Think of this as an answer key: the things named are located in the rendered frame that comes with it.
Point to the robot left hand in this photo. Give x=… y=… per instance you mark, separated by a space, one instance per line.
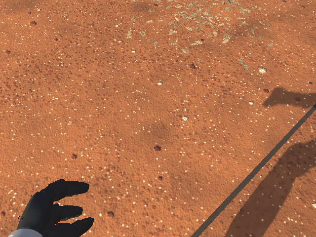
x=43 y=216

